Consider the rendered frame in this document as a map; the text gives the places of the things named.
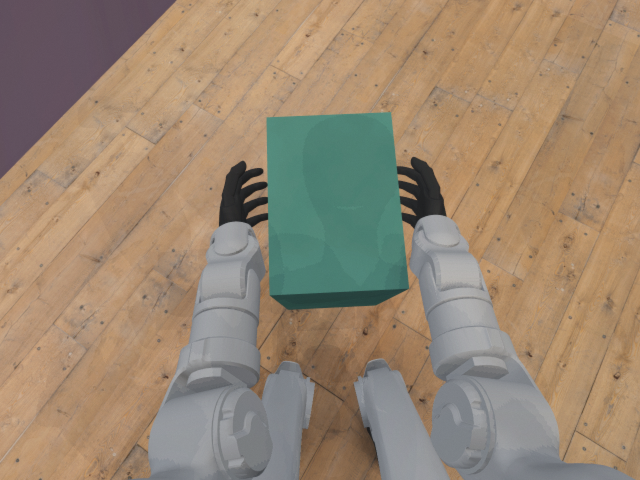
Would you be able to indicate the robot right forearm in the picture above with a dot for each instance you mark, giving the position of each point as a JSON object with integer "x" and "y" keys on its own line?
{"x": 466, "y": 338}

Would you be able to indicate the robot left forearm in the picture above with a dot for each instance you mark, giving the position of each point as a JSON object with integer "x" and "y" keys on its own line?
{"x": 222, "y": 345}

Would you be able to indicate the carton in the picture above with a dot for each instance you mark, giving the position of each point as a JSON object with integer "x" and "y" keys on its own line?
{"x": 334, "y": 213}

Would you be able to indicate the left robot thigh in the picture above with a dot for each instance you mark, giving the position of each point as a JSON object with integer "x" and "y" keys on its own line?
{"x": 287, "y": 400}

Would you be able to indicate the right robot upper arm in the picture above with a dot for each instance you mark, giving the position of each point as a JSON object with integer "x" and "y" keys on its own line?
{"x": 490, "y": 429}

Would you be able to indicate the left robot hand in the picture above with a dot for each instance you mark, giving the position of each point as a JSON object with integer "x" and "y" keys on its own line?
{"x": 232, "y": 208}

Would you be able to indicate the left robot upper arm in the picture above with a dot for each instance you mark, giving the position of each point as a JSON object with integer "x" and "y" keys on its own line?
{"x": 218, "y": 434}

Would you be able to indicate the right robot hand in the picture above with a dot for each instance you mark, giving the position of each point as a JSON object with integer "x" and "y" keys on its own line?
{"x": 427, "y": 192}

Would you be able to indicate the robot right foot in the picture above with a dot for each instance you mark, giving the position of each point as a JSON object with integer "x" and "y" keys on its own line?
{"x": 369, "y": 431}

